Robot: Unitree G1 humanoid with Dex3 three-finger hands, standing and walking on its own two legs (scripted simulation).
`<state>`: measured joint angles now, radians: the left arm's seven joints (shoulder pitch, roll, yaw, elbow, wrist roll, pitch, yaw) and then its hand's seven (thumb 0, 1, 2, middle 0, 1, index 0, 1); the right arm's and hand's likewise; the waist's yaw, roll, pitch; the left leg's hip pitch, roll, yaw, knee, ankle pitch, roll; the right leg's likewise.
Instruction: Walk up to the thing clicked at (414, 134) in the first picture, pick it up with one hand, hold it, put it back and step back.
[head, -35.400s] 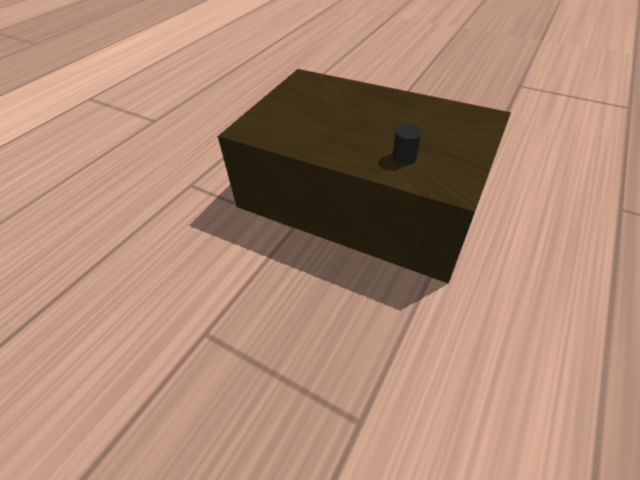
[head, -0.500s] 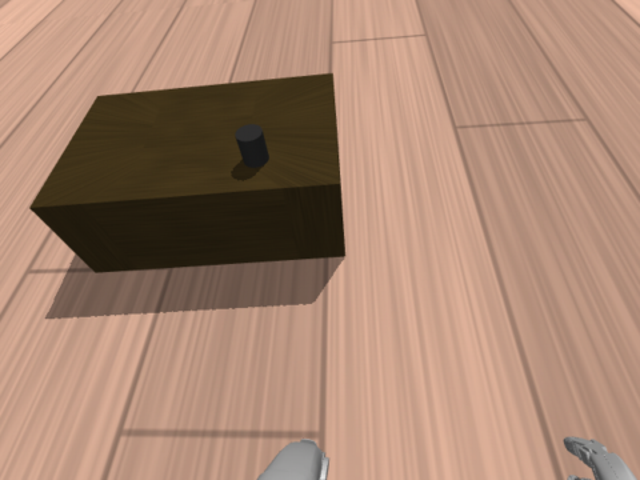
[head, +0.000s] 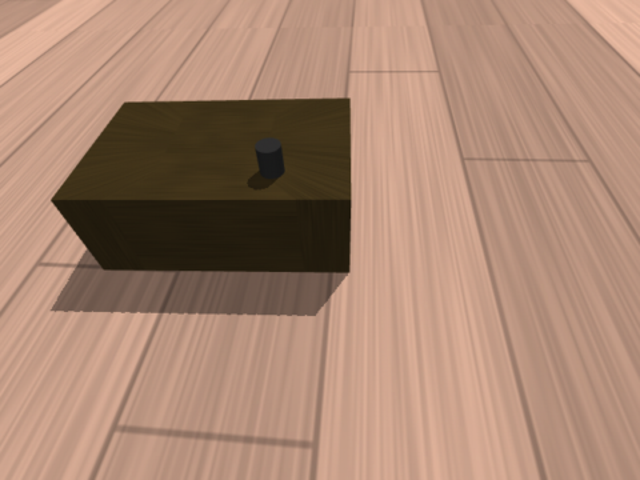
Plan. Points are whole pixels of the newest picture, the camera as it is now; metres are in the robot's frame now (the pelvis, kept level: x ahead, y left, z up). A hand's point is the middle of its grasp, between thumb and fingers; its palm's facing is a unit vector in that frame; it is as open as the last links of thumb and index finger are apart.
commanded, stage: step back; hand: left
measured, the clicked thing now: (270, 158) +1.14 +0.22 -0.32
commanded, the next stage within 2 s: stand in 0.52 s
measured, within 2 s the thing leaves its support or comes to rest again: neither
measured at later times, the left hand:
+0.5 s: hand out of the picture +0.14 +0.28 -0.14, palm faces -0.01 -0.93 -0.37, open 7.4 cm
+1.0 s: hand out of the picture +0.10 +0.26 -0.14, palm faces -0.05 -0.94 -0.33, open 7.4 cm
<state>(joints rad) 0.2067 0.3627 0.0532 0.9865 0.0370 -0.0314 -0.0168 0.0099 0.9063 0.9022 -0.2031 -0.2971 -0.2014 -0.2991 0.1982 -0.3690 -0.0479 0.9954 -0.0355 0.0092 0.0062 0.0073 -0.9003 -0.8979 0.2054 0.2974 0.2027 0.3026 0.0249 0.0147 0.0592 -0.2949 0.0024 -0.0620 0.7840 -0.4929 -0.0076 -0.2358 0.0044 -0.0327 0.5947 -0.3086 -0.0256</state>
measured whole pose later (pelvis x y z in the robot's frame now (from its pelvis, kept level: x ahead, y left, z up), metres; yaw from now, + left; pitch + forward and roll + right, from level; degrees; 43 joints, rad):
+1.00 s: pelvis +0.01 +0.02 +0.02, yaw -1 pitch -3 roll +0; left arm 0.09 0.35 0.00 1.14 0.01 -0.01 -0.01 0.01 0.91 0.90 -0.20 -0.30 -0.20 -0.30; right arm 0.09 -0.34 -0.02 1.15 -0.01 -0.01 0.01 0.01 -0.90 -0.90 0.20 0.30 0.20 0.30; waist -0.01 0.00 0.06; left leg -0.11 0.03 0.02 0.31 -0.15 -0.02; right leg -0.09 -0.01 0.01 0.32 -0.17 0.01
